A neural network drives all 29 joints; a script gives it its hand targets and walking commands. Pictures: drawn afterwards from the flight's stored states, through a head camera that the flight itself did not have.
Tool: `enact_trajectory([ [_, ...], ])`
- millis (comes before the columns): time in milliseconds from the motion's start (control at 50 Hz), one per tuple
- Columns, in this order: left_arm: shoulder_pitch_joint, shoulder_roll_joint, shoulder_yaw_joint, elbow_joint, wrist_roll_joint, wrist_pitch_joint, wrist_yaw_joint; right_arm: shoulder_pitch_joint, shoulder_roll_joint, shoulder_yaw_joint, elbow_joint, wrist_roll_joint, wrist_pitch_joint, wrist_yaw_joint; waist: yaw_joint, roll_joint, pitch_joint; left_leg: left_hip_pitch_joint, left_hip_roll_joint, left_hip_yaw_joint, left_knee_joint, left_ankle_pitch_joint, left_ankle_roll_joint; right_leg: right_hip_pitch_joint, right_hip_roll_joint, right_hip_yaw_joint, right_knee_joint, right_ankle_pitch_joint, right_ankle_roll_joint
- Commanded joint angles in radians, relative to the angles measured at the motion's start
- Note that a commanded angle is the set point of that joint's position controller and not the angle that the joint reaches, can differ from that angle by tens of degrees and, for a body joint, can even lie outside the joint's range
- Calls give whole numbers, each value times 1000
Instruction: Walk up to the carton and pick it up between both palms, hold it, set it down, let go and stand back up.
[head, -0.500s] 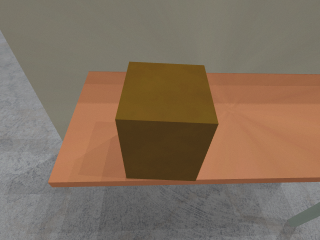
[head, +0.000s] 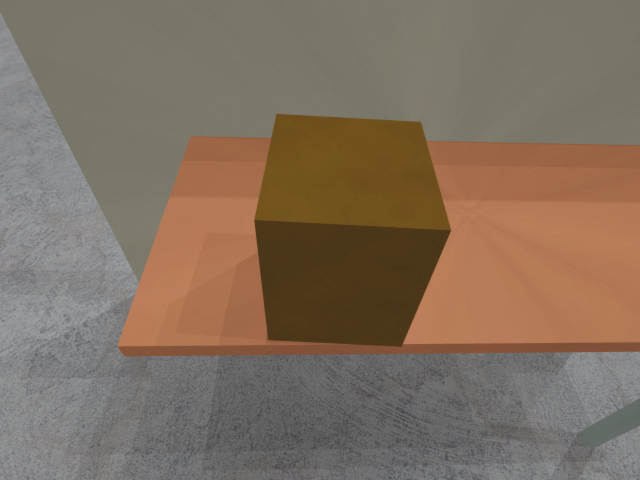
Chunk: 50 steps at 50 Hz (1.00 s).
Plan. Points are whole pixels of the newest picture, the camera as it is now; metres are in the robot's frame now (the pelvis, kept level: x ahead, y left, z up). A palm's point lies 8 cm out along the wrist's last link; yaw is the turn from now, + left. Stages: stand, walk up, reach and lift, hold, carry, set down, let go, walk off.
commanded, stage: walk up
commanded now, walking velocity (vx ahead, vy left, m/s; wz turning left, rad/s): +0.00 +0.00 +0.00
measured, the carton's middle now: (341, 235) +0.44 -0.04 +0.07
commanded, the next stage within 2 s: none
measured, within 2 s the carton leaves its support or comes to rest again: neither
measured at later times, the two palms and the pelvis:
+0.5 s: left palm out of the picture -0.03 +0.21 -0.15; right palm out of the picture -0.04 -0.22 -0.15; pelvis +0.00 +0.00 +0.00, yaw -2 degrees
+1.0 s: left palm out of the picture -0.02 +0.21 -0.15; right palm out of the picture -0.04 -0.20 -0.15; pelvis +0.00 +0.00 +0.00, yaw -2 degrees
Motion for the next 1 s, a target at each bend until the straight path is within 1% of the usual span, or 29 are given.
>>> enact_trajectory([
  [0,85,64,6,-1,1,-5,2,104,-74,-10,-3,1,-1,-2,-1,10,61,-67,75,-69,-80,31,33,-38,-76,74,-66,32,-19],
  [140,97,59,3,-1,1,-9,1,103,-71,-8,-8,1,-4,-1,1,15,55,-71,73,-72,-75,38,35,-41,-79,78,-67,35,-20],
  [220,102,55,3,0,2,-12,1,106,-69,-7,-8,2,-6,-1,1,0,51,-62,72,-68,-65,57,34,-48,-80,81,-69,43,-23],
  [260,103,58,3,-1,2,-14,2,103,-65,-11,-5,-2,-7,-2,2,4,47,-65,74,-72,-69,59,29,-37,-84,82,-69,55,-20],
  [280,98,58,3,-6,3,-15,1,98,-76,-15,-8,0,-7,-5,4,9,55,-61,74,-64,-63,85,25,-51,-89,91,-60,87,-20],
  [300,99,63,4,-12,2,-15,0,89,-95,-21,-15,0,-6,-8,4,17,52,-44,81,-56,-53,79,23,-76,-90,97,-46,84,-20],
  [340,84,75,9,-31,1,-13,-1,79,-118,-31,-28,0,-4,-15,-1,5,52,-21,93,-42,-34,67,15,-130,-78,94,-11,74,-17],
  [380,66,73,13,-48,3,-11,-2,91,-106,-33,-31,0,-2,-17,-6,19,38,-42,100,-40,-33,39,18,-125,-70,88,10,66,-16],
  [420,75,66,15,-55,5,-10,-3,90,-94,-32,-34,2,0,-19,3,27,26,-58,99,-32,-28,27,19,-117,-68,93,20,63,-16],
  [460,90,57,15,-55,7,-11,-3,78,-91,-32,-41,4,0,-19,11,13,15,-59,96,-23,-17,36,20,-110,-72,101,20,88,-20],
  [560,78,69,22,-64,8,-17,1,78,-83,-30,-45,4,-1,-15,7,-26,-6,-39,82,-9,10,84,14,-98,-92,133,-1,165,-36],
  [620,78,68,22,-61,6,-18,3,80,-74,-25,-40,3,-2,-10,7,-34,-5,-33,80,-17,1,90,16,-84,-89,134,-22,151,-39],
  [740,87,63,17,-44,3,-17,6,79,-79,-20,-32,0,-9,-2,9,-3,29,-28,83,-33,-33,114,21,-66,-80,119,-51,142,-35],
  [840,81,61,15,-40,1,-16,3,85,-74,-19,-26,-1,-10,-3,6,23,44,-31,87,-36,-50,88,23,-65,-74,113,-54,118,-31],
  [880,81,64,16,-37,1,-16,2,87,-72,-19,-27,0,-10,-4,4,20,43,-28,88,-35,-52,81,23,-64,-74,113,-53,113,-30],
  [900,81,66,16,-37,1,-17,1,89,-72,-20,-27,0,-10,-5,4,9,33,-24,88,-33,-51,83,22,-63,-73,112,-52,113,-30],
  [980,76,64,16,-40,1,-17,0,81,-88,-28,-33,1,-10,-9,3,8,31,-11,94,-23,-41,68,22,-88,-73,114,-35,109,-27],
])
